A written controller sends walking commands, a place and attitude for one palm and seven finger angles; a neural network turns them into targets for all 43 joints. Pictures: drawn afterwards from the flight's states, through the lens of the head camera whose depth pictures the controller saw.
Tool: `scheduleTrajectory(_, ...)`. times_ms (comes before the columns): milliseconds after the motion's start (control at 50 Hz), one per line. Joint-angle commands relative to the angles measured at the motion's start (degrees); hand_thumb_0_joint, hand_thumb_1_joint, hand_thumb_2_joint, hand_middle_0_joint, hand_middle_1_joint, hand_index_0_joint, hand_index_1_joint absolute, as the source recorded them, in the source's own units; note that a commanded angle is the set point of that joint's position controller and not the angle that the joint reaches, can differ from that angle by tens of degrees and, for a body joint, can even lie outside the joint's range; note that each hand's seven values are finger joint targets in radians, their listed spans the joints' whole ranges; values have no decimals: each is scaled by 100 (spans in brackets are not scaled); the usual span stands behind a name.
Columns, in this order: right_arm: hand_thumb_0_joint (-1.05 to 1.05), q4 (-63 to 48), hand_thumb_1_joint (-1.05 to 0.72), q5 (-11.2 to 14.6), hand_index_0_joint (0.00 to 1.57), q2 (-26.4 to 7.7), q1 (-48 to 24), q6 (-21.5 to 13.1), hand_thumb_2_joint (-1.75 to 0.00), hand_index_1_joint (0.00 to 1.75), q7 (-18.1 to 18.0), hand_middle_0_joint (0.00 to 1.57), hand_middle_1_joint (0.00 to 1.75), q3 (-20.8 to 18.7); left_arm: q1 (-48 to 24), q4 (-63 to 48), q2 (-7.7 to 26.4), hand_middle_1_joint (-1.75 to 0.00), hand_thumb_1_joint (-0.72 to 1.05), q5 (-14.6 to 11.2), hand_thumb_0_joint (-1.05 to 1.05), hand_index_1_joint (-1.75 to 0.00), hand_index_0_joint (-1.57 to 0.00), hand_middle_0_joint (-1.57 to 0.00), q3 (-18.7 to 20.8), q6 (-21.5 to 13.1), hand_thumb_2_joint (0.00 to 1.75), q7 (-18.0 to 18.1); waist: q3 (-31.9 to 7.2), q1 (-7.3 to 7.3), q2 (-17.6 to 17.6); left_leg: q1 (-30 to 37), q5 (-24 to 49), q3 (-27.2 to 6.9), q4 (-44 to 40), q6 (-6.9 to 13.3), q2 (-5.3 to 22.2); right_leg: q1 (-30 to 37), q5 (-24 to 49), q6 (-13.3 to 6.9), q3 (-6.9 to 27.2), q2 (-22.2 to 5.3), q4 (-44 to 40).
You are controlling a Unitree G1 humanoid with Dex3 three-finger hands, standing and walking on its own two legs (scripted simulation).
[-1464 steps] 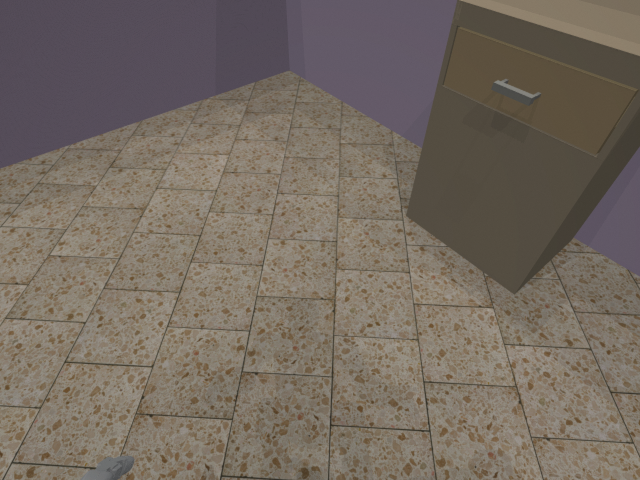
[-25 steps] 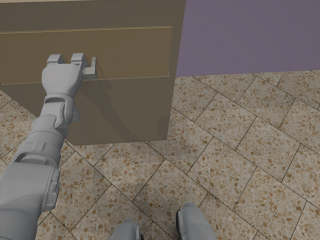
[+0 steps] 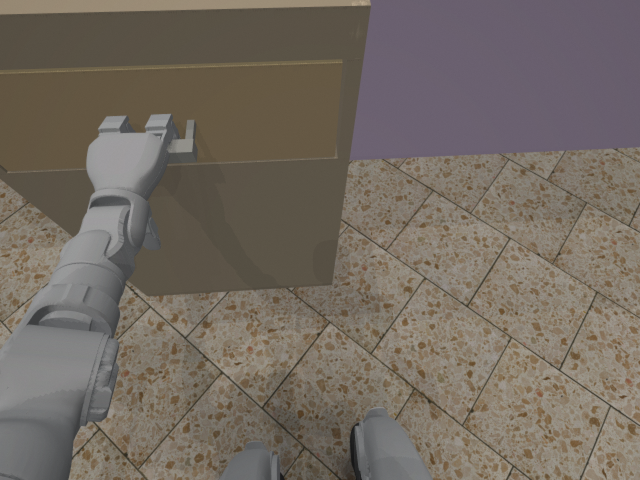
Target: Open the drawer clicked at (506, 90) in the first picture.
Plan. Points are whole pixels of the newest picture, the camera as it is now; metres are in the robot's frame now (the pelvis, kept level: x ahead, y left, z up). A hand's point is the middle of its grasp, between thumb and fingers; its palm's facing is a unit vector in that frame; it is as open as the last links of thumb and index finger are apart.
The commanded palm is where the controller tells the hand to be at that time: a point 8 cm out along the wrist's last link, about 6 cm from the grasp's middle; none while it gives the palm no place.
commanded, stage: close the thumb around the handle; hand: left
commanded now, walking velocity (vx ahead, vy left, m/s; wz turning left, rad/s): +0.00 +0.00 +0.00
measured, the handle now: (151, 140) +0.56 +0.20 +0.03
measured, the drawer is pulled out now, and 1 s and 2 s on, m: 0.00 0.00 0.06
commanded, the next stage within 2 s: pull the drawer open in 0.68 s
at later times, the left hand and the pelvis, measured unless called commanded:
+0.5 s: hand (147, 183) +0.50 +0.20 +0.01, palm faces -0.04 -0.01 -1.00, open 7.1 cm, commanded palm +0.48 +0.21 +0.06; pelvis +0.00 +0.00 +0.00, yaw +0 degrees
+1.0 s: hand (148, 186) +0.50 +0.20 +0.01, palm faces -0.05 -0.02 -1.00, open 5.8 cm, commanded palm +0.45 +0.20 +0.06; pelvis +0.01 +0.00 +0.01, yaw -2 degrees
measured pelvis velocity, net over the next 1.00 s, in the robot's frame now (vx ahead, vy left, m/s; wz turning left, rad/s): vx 0.01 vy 0.00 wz -0.03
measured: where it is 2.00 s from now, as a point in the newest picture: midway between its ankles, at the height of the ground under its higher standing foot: outside the picture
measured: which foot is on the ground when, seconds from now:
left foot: down 0.00-1.00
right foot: down 0.00-1.00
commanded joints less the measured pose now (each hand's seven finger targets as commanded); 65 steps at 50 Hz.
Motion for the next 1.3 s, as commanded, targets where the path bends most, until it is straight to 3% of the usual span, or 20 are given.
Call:
scheduleTrajectory(0,0,-133,-90,8,20,-914,902,-59,-90,30,-4,20,30,-323,-2504,-951,1501,-121,-39,-67,0,-121,-31,-31,496,327,35,418,-3035,-103,197,1194,2923,-110,-624,24,-146,2457,1941,-226,-122,234,-317)
scheduleTrajectory(40,0,-115,-90,28,20,-904,899,-23,-90,30,4,20,30,-310,-2576,-801,1391,-122,-28,-90,0,-122,-32,-32,353,510,40,404,-2931,-161,180,1159,2787,-80,-695,38,-153,2528,1917,-206,-125,230,-394)
scheduleTrajectory(140,0,-163,-90,61,20,-939,838,55,-90,30,-20,20,30,-238,-2383,-745,1732,-125,0,-200,0,-125,-34,-34,530,684,52,181,-2957,-46,113,1134,2734,-40,-854,76,-180,2969,2090,-192,-62,223,-494)
scheduleTrajectory(200,0,-241,-90,69,20,-908,795,53,-90,30,-47,20,30,-233,-2286,-840,1586,-127,17,-234,0,-127,-35,-35,445,557,59,25,-2903,-50,-16,1130,2648,-25,-898,99,-183,3068,2076,-186,-48,224,-554)
scheduleTrajectory(240,0,-261,-90,89,20,-895,770,44,-90,30,-76,20,30,-217,-2132,-675,1404,-128,28,-206,0,-128,-36,-36,290,494,64,-33,-2568,-88,-113,999,2432,-27,-939,102,-169,2890,1889,-183,-62,223,-593)
scheduleTrajectory(320,0,-259,-90,86,20,-889,744,-21,-90,30,-124,20,30,-220,-2134,-635,1417,-131,51,-154,0,-131,-37,-37,291,280,73,-12,-2288,-124,-244,802,2124,-12,-904,124,-174,2679,1594,-184,-42,209,-598)
scheduleTrajectory(400,0,-258,-90,41,20,-901,809,-56,-90,30,-76,20,30,-257,-2177,-869,1545,-133,73,-181,0,-133,-39,-39,494,121,83,78,-2718,-10,27,957,2435,-37,-786,91,-188,2664,1758,-224,-49,224,-425)
scheduleTrajectory(460,0,-203,-90,26,20,-877,849,-68,-90,30,-69,20,30,-277,-2188,-845,1489,-135,90,-100,0,-135,-40,-40,446,157,90,199,-2777,-41,62,967,2599,-37,-727,73,-172,2630,1888,-213,-64,214,-384)
scheduleTrajectory(540,0,-167,-90,39,20,-899,871,-28,-90,30,-25,20,30,-296,-2318,-781,1384,-135,90,-117,0,-135,-40,-40,381,339,90,302,-2732,-128,26,1080,2692,-68,-738,51,-142,2521,1876,-205,-107,236,-418)
scheduleTrajectory(600,0,-172,-90,27,20,-921,846,7,-90,30,-5,20,30,-301,-2369,-893,1544,-135,90,-139,0,-135,-40,-40,501,434,90,296,-3025,-60,130,1207,2833,-63,-748,50,-160,2716,2015,-213,-84,237,-414)
scheduleTrajectory(760,0,-202,-90,58,20,-890,787,23,-90,30,-59,20,30,-263,-2228,-797,1386,-135,90,-193,0,-135,-40,-40,323,461,90,145,-2731,-86,-12,1120,2659,-12,-871,91,-165,2870,2023,-189,-58,222,-553)
scheduleTrajectory(800,0,-244,-90,50,20,-922,760,52,-90,30,-36,20,30,-248,-1892,-893,1645,-135,90,-248,0,-135,-40,-40,584,395,90,83,-2921,100,26,1144,2741,-6,-907,79,-180,3092,2136,-211,-29,224,-517)
scheduleTrajectory(840,0,-325,-90,70,20,-858,723,51,-90,30,-37,20,30,-261,-1486,-933,1281,-135,90,-272,0,-135,-40,-40,395,346,90,51,-2815,153,13,1200,2813,26,-944,75,-169,3101,2187,-211,-45,233,-559)
scheduleTrajectory(900,0,-360,-90,72,20,-852,671,68,-90,30,-10,20,30,-282,-1103,-1107,1250,-135,90,-263,0,-135,-40,-40,490,251,90,52,-2806,276,20,1334,3042,-4,-957,54,-139,3083,2225,-240,-81,249,-536)
scheduleTrajectory(1060,0,-427,-90,101,20,-776,575,96,-90,30,25,20,30,-377,-172,-1612,729,-135,90,-211,0,-135,-40,-40,302,315,90,203,-2706,401,-123,1647,3782,29,-1035,36,-52,3211,2629,-234,-117,247,-609)
scheduleTrajectory(1120,0,-454,-90,103,20,-772,546,153,-90,30,43,20,30,-381,186,-1924,835,-135,90,-239,0,-135,-40,-40,447,399,90,238,-2779,525,-146,1737,4206,17,-1092,40,-29,3457,2948,-249,-85,221,-610)
scheduleTrajectory(1140,0,-514,-90,121,20,-744,547,165,-90,30,62,20,30,-391,217,-2123,680,-135,90,-277,0,-135,-40,-40,350,435,90,241,-2813,484,-96,1815,4273,20,-1109,39,-33,3520,3062,-242,-75,226,-662)
scheduleTrajectory(1220,0,-538,-90,146,20,-740,385,216,-90,30,34,20,30,-370,613,-2208,651,-135,90,-261,0,-135,-40,-40,335,576,90,235,-2418,530,-262,1784,4144,60,-1246,49,-37,3609,3050,-246,-89,220,-770)
scheduleTrajectory(1240,0,-578,-90,152,20,-728,407,229,-90,30,44,20,30,-379,540,-2392,592,-135,90,-267,0,-135,-40,-40,311,586,90,247,-2559,487,-260,1893,4185,39,-1265,43,-29,3670,3087,-240,-83,223,-792)
scheduleTrajectory(1280,0,-653,-90,166,20,-691,332,241,-90,30,48,20,30,-370,956,-2601,532,-135,90,-289,0,-135,-40,-40,331,635,90,251,-2609,591,-243,1946,4311,61,-1316,44,-44,3851,3242,-252,-67,210,-826)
